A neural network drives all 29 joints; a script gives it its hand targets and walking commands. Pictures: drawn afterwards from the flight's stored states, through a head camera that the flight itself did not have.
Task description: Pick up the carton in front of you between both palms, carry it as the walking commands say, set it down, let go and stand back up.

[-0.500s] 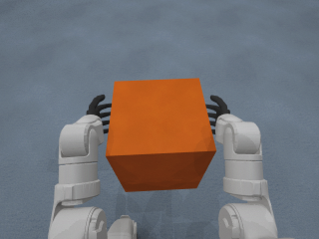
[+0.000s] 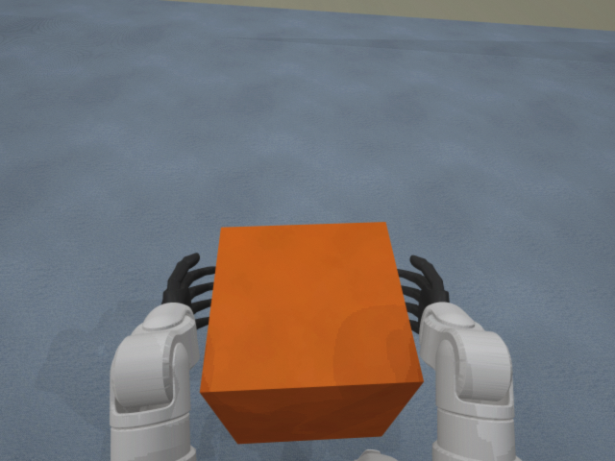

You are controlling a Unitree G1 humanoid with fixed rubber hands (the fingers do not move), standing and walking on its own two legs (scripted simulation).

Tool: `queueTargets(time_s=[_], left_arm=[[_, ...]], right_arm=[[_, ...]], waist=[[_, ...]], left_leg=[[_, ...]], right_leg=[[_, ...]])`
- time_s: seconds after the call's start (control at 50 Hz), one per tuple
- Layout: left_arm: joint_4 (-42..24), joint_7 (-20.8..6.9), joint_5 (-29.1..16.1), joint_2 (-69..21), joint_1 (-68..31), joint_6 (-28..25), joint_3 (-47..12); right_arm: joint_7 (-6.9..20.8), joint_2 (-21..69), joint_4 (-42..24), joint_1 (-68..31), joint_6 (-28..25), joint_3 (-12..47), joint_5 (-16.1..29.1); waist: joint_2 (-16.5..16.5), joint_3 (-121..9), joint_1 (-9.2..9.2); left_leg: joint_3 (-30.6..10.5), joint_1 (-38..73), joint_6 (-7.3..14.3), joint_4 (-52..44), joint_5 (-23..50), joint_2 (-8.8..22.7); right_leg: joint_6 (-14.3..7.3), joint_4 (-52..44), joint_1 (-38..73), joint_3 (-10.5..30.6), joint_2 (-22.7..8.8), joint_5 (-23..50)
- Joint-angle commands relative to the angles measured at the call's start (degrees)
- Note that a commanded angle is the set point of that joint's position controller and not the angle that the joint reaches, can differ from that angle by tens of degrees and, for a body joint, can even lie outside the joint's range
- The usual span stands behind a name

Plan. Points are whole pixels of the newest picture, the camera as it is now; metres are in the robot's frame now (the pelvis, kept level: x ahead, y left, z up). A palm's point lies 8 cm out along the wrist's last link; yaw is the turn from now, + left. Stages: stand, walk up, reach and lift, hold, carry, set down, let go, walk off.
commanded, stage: carry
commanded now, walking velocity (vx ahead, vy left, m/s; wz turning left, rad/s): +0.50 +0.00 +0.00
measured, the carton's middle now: (307, 339) +0.28 +0.00 +0.01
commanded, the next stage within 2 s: none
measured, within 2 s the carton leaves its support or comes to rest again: neither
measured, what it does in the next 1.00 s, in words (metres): walks ahead: right foot, then left foot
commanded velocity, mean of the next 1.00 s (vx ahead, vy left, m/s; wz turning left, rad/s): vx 0.21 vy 0.00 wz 0.00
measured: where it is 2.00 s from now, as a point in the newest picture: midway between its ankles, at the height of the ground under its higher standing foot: (296, 392)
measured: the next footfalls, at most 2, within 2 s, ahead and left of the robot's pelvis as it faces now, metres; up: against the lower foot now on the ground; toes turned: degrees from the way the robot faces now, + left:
right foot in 0.16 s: +0.29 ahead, -0.13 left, +0.00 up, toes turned -10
left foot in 0.62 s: +0.56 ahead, +0.09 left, +0.00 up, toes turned -9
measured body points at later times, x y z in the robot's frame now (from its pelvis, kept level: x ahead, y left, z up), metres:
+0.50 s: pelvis +0.30 -0.04 +0.00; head +0.29 -0.05 +0.45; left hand +0.57 +0.13 +0.08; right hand +0.58 -0.18 +0.07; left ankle +0.42 +0.12 -0.70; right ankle +0.25 -0.12 -0.75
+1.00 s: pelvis +0.51 -0.01 -0.01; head +0.48 -0.01 +0.44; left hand +0.79 +0.15 +0.08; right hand +0.79 -0.16 +0.08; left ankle +0.52 +0.09 -0.75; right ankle +0.47 -0.13 -0.75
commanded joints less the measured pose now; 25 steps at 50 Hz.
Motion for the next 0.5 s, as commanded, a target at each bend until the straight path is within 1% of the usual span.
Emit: queueTargets(time_s=[0.0, 0.06, 0.08, 0.1, 0.12, 0.14, 0.16, 0.18, 0.2, 0.22, 0.24, 0.26, 0.28, 0.32, 0.34, 0.38, 0.42, 0.48], left_arm=[[-1.8, -14.0, -23.2, -51.4, -24.8, 1.2, -41.1], [-0.7, -14.5, -23.4, -49.6, -24.9, 2.4, -40.4], [-0.2, -14.7, -23.4, -49.3, -24.9, 2.7, -40.0], [0.5, -14.8, -23.3, -49.0, -24.6, 2.8, -39.5], [1.7, -14.9, -23.2, -48.7, -24.2, 2.9, -39.0], [2.6, -15.0, -23.0, -48.5, -24.1, 2.9, -38.5], [4.2, -15.2, -22.3, -47.7, -24.3, 2.6, -37.6], [5.8, -15.3, -22.8, -49.3, -23.7, 2.1, -37.6], [4.6, -15.4, -23.5, -51.2, -24.4, 1.7, -38.1], [4.0, -15.6, -24.0, -53.6, -25.2, 1.2, -38.7], [2.8, -15.8, -24.4, -55.4, -26.6, 0.6, -39.2], [2.0, -16.0, -24.8, -56.6, -27.4, 0.0, -39.8], [1.7, -16.2, -25.0, -57.3, -27.4, -0.5, -40.2], [1.2, -16.4, -25.3, -57.1, -25.7, -1.1, -40.5], [0.7, -16.6, -25.4, -56.7, -24.9, -1.3, -40.7], [-0.4, -16.8, -25.7, -55.5, -24.2, -1.4, -41.1], [-1.9, -16.7, -25.9, -54.0, -23.8, -1.3, -41.2], [-3.7, -16.1, -25.4, -51.2, -23.0, -0.4, -40.7]], right_arm=[[16.0, 50.0, -3.3, -25.7, 0.9, 39.0, 23.1], [15.7, 48.4, -1.9, -25.4, 1.7, 38.7, 22.2], [15.6, 48.2, -1.6, -25.6, 1.9, 38.7, 22.0], [15.6, 48.0, -1.5, -26.1, 2.1, 38.8, 21.9], [15.5, 47.7, -1.4, -27.1, 2.3, 39.1, 21.9], [15.4, 47.1, -1.1, -27.5, 2.5, 39.1, 21.9], [15.3, 47.6, -1.6, -29.4, 2.9, 39.9, 22.4], [15.4, 48.4, -1.7, -30.2, 2.9, 40.2, 22.8], [15.6, 50.7, -1.0, -31.3, 2.3, 40.8, 23.1], [15.9, 52.6, -0.9, -31.7, 1.6, 40.9, 23.4], [16.0, 54.2, -0.9, -31.7, 0.9, 41.2, 23.7], [15.9, 55.2, -1.1, -31.4, 0.2, 41.6, 23.7], [15.7, 55.7, -1.5, -30.9, -0.4, 42.0, 23.3], [15.3, 57.0, -1.4, -28.6, -1.3, 42.5, 22.7], [15.0, 57.0, -1.6, -27.5, -1.7, 42.5, 22.3], [14.6, 56.3, -2.4, -26.1, -2.0, 42.5, 21.7], [14.3, 55.2, -3.5, -25.5, -1.9, 42.5, 21.6], [13.9, 52.5, -5.8, -25.2, -0.9, 42.2, 22.1]], waist=[[9.1, -7.6, -0.44], [9.5, -4.1, -0.54], [9.6, -3.9, -0.38], [9.3, -5.0, 0.11], [7.4, -7.8, 1.01], [3.9, -11.9, 1.82], [-9.4, -17.1, 2.19], [-19.2, -17.7, 2.09], [-13.8, -16.4, 1.85], [-9.1, -16.1, 1.84], [-3.9, -14.9, 1.47], [-2.7, -14.2, 1.13], [-3.9, -14.3, 1.13], [-6.4, -13.6, 1.18], [-6.8, -13.0, 1.23], [-6.4, -11.4, 1.32], [-6.1, -9.7, 1.51], [-6.8, -7.9, 1.68]], left_leg=[[-5.5, 8.4, 4.5, -3.3, 22.1, 12.2], [-4.3, 8.0, 3.4, -1.7, 23.7, 12.5], [-3.7, 7.6, 2.8, 0.4, 26.3, 12.6], [-2.1, 6.6, 2.0, 4.9, 30.4, 12.0], [0.8, 3.6, 0.7, 13.3, 32.5, 9.7], [1.8, -4.2, -1.2, 23.6, 25.1, 8.0], [1.0, -19.9, -3.7, 41.6, 9.5, 2.8], [-2.8, -32.2, -4.1, 52.8, -12.8, -3.1], [-8.2, -34.8, -2.2, 59.2, -13.6, 1.2], [-9.0, -35.0, -1.1, 60.1, -11.3, 3.4], [-9.7, -33.9, -0.8, 57.5, -7.9, 5.8], [-10.2, -31.9, -0.9, 53.2, -4.5, 7.2], [-8.8, -30.1, -1.3, 50.4, -2.1, 7.1], [-6.8, -29.1, -2.2, 44.3, -0.2, 6.7], [-5.9, -29.4, -2.7, 40.8, 0.7, 6.6], [-4.6, -31.1, -3.7, 33.6, 3.3, 6.4], [-3.2, -31.4, -3.9, 26.7, 6.5, 5.9], [-0.1, -28.6, -3.3, 20.1, 9.7, 3.6]], right_leg=[[-0.6, -5.9, -0.1, -3.5, 1.5, 5.0], [-1.7, -10.4, 3.4, -4.7, 1.9, 6.5], [-2.2, -11.7, 6.3, -5.5, 2.4, 5.9], [-2.6, -13.3, 11.8, -7.3, 3.9, 4.8], [-2.8, -15.0, 21.3, -9.9, 6.4, 1.7], [-3.2, -14.3, 33.6, -5.4, 2.8, -1.5], [-9.7, -19.7, 46.1, 20.7, -13.3, -12.2], [-14.3, -27.0, 50.6, 36.5, -19.3, -8.2], [-13.9, -26.2, 47.7, 31.5, -18.7, -3.0], [-12.8, -25.0, 44.0, 26.4, -16.8, -0.2], [-10.9, -25.7, 39.3, 21.4, -15.6, -0.7], [-9.1, -27.3, 35.2, 17.1, -14.2, -3.5], [-8.1, -28.4, 33.0, 13.4, -13.1, -5.5], [-8.2, -31.0, 31.5, 9.4, -11.8, -7.7], [-8.6, -32.0, 31.7, 8.1, -11.6, -7.8], [-9.4, -33.2, 33.3, 6.5, -11.3, -6.0], [-9.1, -32.8, 34.9, 4.1, -10.2, -2.1], [-7.9, -28.4, 36.5, -0.9, -8.4, 15.5]])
